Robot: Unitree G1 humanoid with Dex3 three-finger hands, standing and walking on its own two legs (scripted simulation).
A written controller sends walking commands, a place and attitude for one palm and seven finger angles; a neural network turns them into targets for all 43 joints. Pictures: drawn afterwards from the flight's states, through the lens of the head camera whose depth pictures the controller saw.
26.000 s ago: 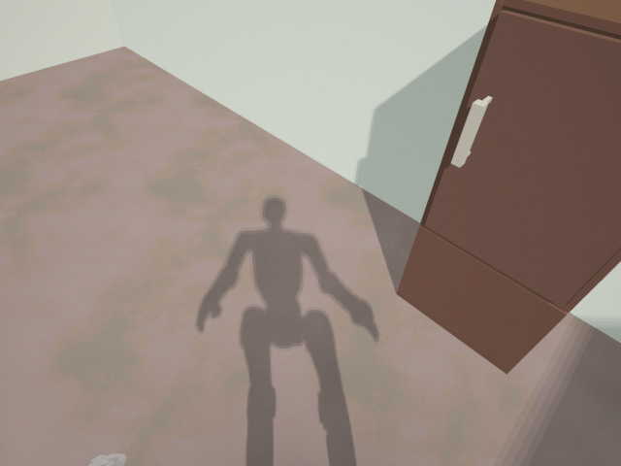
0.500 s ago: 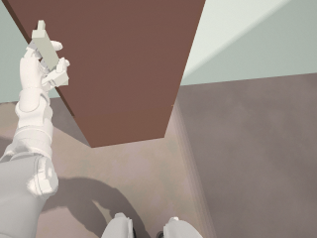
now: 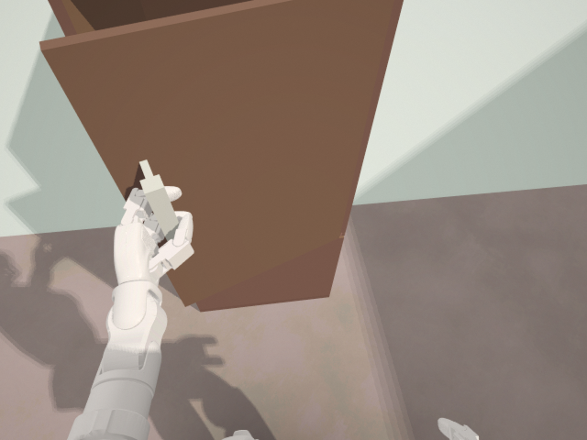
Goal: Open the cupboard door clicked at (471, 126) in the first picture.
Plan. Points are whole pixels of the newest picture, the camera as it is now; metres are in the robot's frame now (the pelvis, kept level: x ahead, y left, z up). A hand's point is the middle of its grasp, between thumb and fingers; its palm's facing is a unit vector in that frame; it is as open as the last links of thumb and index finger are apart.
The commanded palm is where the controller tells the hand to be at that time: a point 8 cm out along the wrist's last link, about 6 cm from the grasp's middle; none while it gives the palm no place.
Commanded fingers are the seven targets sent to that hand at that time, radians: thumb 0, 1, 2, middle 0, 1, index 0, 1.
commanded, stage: pull the door open along its arc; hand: left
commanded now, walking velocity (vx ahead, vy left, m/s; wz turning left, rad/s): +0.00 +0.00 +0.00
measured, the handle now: (164, 211) +0.42 +0.19 +0.06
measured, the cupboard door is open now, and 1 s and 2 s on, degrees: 20 43 45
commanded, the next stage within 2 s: open thumb and fingers to let go in 0.52 s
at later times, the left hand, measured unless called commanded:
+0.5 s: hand (249, 293) +0.29 +0.06 +0.06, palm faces +0.51 -0.86 -0.02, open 6.5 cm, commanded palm +0.23 +0.09 +0.06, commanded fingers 0.00 0.90 0.90 -0.40 -1.35 -0.40 -1.35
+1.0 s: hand (264, 299) +0.29 +0.04 +0.06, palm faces +0.52 -0.85 -0.03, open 9.7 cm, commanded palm +0.23 +0.09 +0.06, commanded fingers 0.00 -0.50 0.30 -0.30 -1.20 -0.30 -1.20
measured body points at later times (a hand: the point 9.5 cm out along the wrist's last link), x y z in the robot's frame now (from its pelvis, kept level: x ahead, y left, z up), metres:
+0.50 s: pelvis -0.01 -0.05 +0.00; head +0.01 -0.07 +0.45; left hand +0.26 +0.11 +0.07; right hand +0.16 -0.26 -0.11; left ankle +0.01 +0.07 -0.69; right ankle -0.04 -0.10 -0.69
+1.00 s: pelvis -0.01 -0.08 +0.00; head +0.02 -0.11 +0.45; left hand +0.25 +0.09 +0.06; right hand +0.19 -0.28 -0.11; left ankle +0.01 +0.07 -0.69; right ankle -0.04 -0.10 -0.69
